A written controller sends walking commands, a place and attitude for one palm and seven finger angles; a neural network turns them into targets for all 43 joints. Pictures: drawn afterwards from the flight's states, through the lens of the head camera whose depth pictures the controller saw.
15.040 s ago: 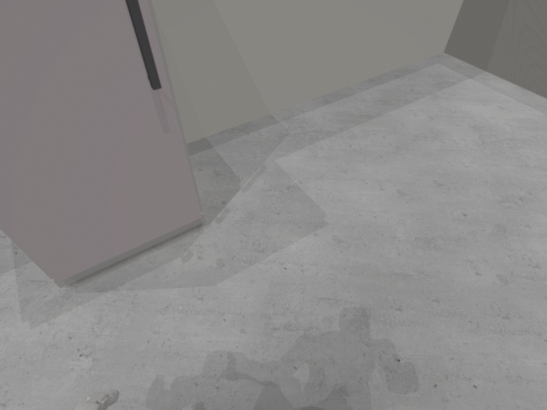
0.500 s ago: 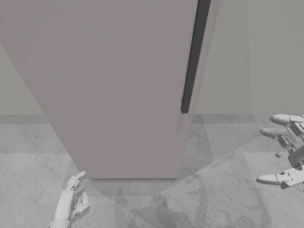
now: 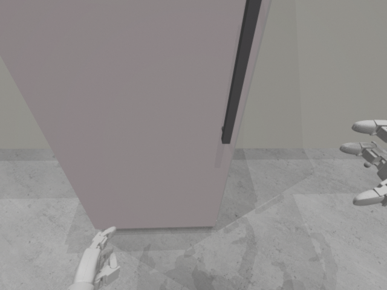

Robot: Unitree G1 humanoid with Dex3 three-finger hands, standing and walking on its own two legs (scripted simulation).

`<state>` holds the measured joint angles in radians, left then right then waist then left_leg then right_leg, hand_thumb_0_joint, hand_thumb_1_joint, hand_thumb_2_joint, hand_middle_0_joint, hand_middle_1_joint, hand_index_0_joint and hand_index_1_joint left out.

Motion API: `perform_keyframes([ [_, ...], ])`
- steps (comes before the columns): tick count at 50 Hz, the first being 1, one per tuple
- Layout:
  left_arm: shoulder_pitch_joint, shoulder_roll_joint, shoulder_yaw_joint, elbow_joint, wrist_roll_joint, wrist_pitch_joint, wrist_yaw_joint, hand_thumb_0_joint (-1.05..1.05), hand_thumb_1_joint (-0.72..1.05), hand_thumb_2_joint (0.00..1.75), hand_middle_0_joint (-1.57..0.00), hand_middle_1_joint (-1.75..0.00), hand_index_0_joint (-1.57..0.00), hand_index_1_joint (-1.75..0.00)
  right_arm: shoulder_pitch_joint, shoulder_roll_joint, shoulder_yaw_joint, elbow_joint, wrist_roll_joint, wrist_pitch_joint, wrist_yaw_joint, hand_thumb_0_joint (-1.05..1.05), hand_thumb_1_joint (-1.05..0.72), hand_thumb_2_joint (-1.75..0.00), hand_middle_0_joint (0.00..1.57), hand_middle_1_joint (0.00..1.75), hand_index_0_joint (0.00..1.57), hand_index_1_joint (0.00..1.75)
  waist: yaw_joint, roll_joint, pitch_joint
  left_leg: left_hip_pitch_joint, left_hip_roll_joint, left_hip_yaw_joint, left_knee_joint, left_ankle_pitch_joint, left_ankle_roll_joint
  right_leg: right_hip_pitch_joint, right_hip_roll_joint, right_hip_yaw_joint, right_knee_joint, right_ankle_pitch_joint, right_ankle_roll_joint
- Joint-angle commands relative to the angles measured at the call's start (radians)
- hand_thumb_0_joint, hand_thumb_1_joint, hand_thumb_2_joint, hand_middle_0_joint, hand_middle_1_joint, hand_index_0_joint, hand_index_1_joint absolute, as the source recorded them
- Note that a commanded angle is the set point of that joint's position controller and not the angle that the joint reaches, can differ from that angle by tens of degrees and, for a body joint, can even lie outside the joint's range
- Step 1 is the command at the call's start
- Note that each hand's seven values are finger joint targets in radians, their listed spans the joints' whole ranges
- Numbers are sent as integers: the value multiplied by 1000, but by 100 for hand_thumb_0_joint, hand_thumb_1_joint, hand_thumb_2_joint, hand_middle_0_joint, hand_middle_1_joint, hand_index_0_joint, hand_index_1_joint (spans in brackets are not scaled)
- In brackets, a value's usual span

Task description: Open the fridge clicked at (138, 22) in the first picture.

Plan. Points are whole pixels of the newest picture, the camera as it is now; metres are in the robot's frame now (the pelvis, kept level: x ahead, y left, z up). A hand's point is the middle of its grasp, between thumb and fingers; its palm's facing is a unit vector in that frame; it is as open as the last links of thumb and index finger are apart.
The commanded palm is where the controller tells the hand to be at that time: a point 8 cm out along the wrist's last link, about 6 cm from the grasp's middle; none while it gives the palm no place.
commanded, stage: raise the hand to about handle height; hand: right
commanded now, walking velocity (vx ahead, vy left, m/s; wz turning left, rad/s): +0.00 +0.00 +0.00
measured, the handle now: (237, 70) +0.56 -0.09 +0.21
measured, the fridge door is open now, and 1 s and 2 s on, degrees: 0 0 0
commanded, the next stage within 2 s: move the hooked fingers beside the handle in 0.38 s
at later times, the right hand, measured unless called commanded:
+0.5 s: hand (338, 160) +0.30 -0.24 +0.18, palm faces -0.01 +1.00 -0.07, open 14.0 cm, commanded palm +0.27 -0.29 +0.19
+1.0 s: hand (317, 137) +0.36 -0.23 +0.18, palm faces +0.02 +1.00 -0.03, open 14.0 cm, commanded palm +0.33 -0.26 +0.19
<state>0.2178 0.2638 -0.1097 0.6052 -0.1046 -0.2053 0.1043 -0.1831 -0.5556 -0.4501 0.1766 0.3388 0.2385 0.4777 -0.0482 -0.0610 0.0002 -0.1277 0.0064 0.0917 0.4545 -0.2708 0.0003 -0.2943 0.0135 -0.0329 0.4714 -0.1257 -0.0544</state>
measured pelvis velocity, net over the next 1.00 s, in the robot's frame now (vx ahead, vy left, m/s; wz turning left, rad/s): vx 0.03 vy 0.02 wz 0.03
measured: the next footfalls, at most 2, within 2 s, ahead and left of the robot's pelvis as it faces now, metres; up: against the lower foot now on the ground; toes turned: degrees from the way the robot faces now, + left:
none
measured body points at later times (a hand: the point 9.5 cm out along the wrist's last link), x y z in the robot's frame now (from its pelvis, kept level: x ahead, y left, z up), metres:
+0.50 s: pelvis +0.02 +0.02 +0.00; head +0.00 +0.04 +0.45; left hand +0.21 +0.25 -0.06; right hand +0.29 -0.30 +0.19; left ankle -0.01 +0.12 -0.74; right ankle +0.09 -0.08 -0.74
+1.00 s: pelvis +0.03 +0.02 +0.00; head +0.01 +0.03 +0.45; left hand +0.21 +0.25 -0.07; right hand +0.35 -0.28 +0.19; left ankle -0.01 +0.12 -0.74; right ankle +0.09 -0.08 -0.74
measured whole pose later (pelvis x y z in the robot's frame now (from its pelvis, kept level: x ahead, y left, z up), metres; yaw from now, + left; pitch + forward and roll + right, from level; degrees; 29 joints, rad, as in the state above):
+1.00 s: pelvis +0.03 +0.02 +0.00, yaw +2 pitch -1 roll +1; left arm 0.21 0.25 -0.08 0.59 -0.10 -0.15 0.09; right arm -0.27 -0.45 -0.39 0.20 0.31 0.24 0.36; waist -0.03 -0.04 -0.03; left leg -0.12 -0.01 0.07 0.46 -0.31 0.02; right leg -0.29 -0.01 -0.05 0.49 -0.18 -0.03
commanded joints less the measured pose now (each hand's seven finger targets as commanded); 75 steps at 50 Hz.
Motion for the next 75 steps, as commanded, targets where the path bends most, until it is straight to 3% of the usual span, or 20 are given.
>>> perform_keyframes([
  [1, -164, 128, 63, -193, 6, -72, -3, 0, 90, 90, -20, -30, -20, -30, -245, -241, -90, -304, 35, -85, 23, 0, 50, -30, 30, 120, 30, 120, -2, -17, -213, -147, -27, -54, -101, -20, 30, 240, -17, 115, -69, -153, 24],
  [3, -168, 121, 60, -191, 16, -78, -6, 0, 90, 90, -20, -30, -20, -30, -237, -299, -156, -352, 47, -131, -1, 0, 50, -30, 30, 120, 30, 120, -16, -7, -206, -124, -25, -67, -114, -22, 34, 227, -23, 109, -62, -124, 26],
  [6, -157, 119, 66, -178, 20, -88, -3, 0, 90, 90, -20, -30, -20, -30, -249, -296, -189, -373, 46, -172, -36, 0, 50, -30, 30, 120, 30, 120, -14, -104, -194, -130, -30, -54, -112, -4, 35, 251, -23, 100, -72, -101, 26],
  [8, -146, 121, 72, -165, 23, -86, -1, 0, 90, 90, -20, -30, -20, -30, -214, -297, -200, -317, 44, -164, -53, 0, 50, -30, 30, 120, 30, 120, -20, -70, -157, -119, -21, -69, -130, 2, 34, 220, -26, 93, -67, -92, 25],
  [12, -138, 130, 77, -152, 9, -78, 2, 0, 90, 90, -20, -30, -20, -30, -224, -199, -92, -207, 29, -100, -36, 0, 50, -30, 30, 120, 30, 120, 8, -74, -79, -173, -12, -85, -137, -6, 20, 196, -25, 83, -57, -111, 25],
  [17, -147, 134, 79, -171, 4, -70, 3, 0, 90, 90, -20, -30, -20, -30, -262, -198, -60, -238, 32, -85, 0, 0, 50, -30, 30, 120, 30, 120, 12, -9, -144, -164, -4, -107, -117, 37, 3, 204, -21, 80, -16, -65, 19],
  [23, -147, 125, 82, -172, 16, -65, 0, 0, 90, 90, -20, -30, -20, -30, -205, -296, -192, -288, 56, -147, -18, 0, 50, -30, 30, 120, 30, 120, -19, 26, -225, -86, 4, -120, -89, 213, -10, 217, -19, 67, 15, 45, 15],
  [27, -137, 123, 78, -159, 8, -53, 1, 0, 90, 90, -20, -30, -20, -30, -269, -224, -117, -197, 42, -113, -25, 0, 50, -30, 30, 120, 30, 120, 4, -37, -135, -161, -16, -80, -88, 162, 6, 213, -18, 69, -12, 8, 20],
  [28, -135, 127, 81, -157, 6, -48, 1, 0, 90, 90, -20, -30, -20, -30, -275, -215, -101, -174, 40, -103, -27, 0, 50, -30, 30, 120, 30, 120, 7, 0, -117, -161, -8, -96, -95, 159, -1, 200, -22, 69, -3, 7, 20],
  [30, -145, 122, 77, -168, 2, -48, 4, 0, 90, 90, -20, -30, -20, -30, -343, -158, -25, -209, 25, -85, -27, 0, 50, -30, 30, 120, 30, 120, 19, -61, -140, -175, -11, -86, -86, 158, 6, 231, -17, 72, -9, 8, 18],
  [33, -135, 124, 82, -173, 4, -45, 5, 0, 90, 90, -20, -30, -20, -30, -331, -170, -29, -215, 24, -88, -34, 0, 50, -30, 30, 120, 30, 120, 16, 10, -192, -152, -13, -84, -82, 181, 8, 248, -24, 76, 1, 33, 15],
  [37, -142, 115, 77, -179, 9, -44, 4, 0, 90, 90, -20, -30, -20, -30, -411, -163, -22, -304, 18, -124, -52, 0, 50, -30, 30, 120, 30, 120, 13, -46, -277, -131, -28, -54, -60, 221, 18, 312, -16, 79, -11, 86, 16],
  [43, -125, 122, 83, -154, 13, -15, -4, 0, 90, 90, -20, -30, -20, -30, -316, -207, -102, -160, 12, -89, -101, 0, 50, -30, 30, 120, 30, 120, -14, 43, -235, -95, -22, -51, -68, 266, 18, 247, -19, 63, -19, 114, 15],
  [50, -141, 114, 79, -170, 6, 3, -1, 0, 90, 90, -20, -30, -20, -30, -505, -85, 55, -206, -18, -68, -116, 0, 50, -30, 30, 120, 30, 120, 35, -38, -227, -159, -27, -49, -76, 200, 22, 294, -23, 71, -25, 77, 16],
  [53, -125, 123, 84, -154, 10, 6, 8, 0, 90, 90, -20, -30, -20, -30, -548, -117, 42, -183, -19, -99, -125, 0, 50, -30, 30, 120, 30, 120, 41, 21, -244, -155, -29, -53, -87, 175, 22, 300, -27, 74, -24, 58, 11],
  [59, -113, 129, 83, -124, 10, 22, 18, 0, 90, 90, -20, -30, -20, -30, -650, -122, 57, -33, -49, -99, -160, 0, 50, -30, 30, 120, 30, 120, 49, 3, -214, -177, -23, -57, -97, 118, 21, 267, -24, 75, -39, 3, 12],
  [65, -89, 132, 87, -120, 15, 32, 14, 0, 90, 90, -20, -30, -20, -30, -724, -142, 54, 33, -69, -126, -187, 0, 50, -30, 30, 120, 30, 120, 46, -18, -279, -143, -20, -64, -87, 167, 25, 282, -24, 69, -32, 48, 11],
  [68, -69, 138, 95, -116, 16, 40, 9, 0, 90, 90, -20, -30, -20, -30, -697, -164, 28, 99, -64, -147, -182, 0, 50, -30, 30, 120, 30, 120, 44, 55, -289, -116, -22, -67, -81, 225, 19, 256, -24, 56, -17, 83, 5],
  [73, -43, 147, 102, -110, 11, 52, 7, 0, 90, 90, -20, -30, -20, -30, -773, -164, 52, 163, -72, -162, -169, 0, 50, -30, 30, 120, 30, 120, 60, 47, -261, -140, -20, -72, -73, 225, 15, 226, -25, 45, -7, 68, 2],
  [75, -45, 145, 102, -114, 11, 51, 5, 0, 90, 90, -20, -30, -20, -30, -830, -139, 84, 129, -84, -175, -170, 0, 50, -30, 30, 120, 30, 120, 66, -38, -284, -156, -20, -76, -65, 234, 19, 258, -22, 47, -4, 83, 4],
])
